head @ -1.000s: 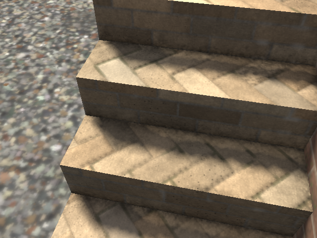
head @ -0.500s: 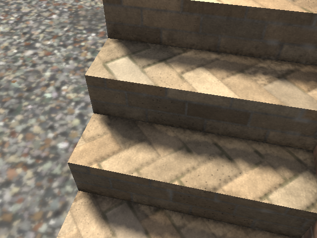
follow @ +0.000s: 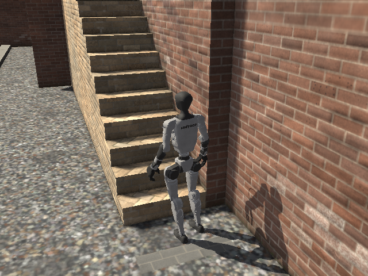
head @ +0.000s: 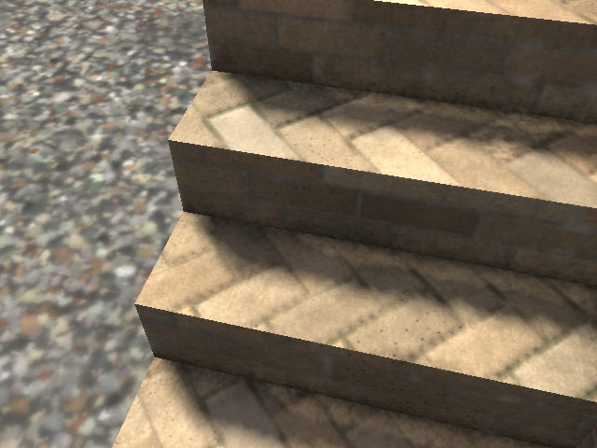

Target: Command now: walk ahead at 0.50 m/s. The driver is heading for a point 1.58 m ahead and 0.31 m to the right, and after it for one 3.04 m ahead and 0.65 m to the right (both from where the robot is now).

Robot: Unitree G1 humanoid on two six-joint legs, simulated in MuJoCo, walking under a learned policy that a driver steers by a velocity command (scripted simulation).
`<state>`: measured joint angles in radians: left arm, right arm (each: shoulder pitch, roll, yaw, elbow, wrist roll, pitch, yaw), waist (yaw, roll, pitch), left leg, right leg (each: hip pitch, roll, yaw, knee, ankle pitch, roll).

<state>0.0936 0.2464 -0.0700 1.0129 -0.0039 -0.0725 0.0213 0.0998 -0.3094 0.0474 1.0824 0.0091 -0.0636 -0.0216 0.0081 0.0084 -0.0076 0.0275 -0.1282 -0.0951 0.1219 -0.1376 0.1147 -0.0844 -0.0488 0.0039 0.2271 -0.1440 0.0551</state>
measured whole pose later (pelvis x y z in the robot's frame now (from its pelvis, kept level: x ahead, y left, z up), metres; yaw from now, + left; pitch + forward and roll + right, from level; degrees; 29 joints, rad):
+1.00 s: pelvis +0.01 +0.00 +0.00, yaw +1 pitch +0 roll +0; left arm 0.10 0.26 -0.07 1.02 -0.01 -0.07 0.02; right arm 0.13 -0.32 0.05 1.07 0.01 -0.06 -0.02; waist 0.00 0.01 -0.01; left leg 0.05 -0.13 -0.11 0.09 -0.13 0.12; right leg -0.07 -0.06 0.00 0.23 -0.16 0.06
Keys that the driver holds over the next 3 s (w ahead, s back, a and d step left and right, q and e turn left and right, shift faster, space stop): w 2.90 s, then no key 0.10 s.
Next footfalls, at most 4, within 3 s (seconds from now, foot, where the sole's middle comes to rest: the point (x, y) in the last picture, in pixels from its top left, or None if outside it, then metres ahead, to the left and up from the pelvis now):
none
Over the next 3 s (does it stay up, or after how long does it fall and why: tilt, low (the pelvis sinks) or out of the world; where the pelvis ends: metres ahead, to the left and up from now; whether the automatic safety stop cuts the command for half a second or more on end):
stays up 0.01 0.00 0.00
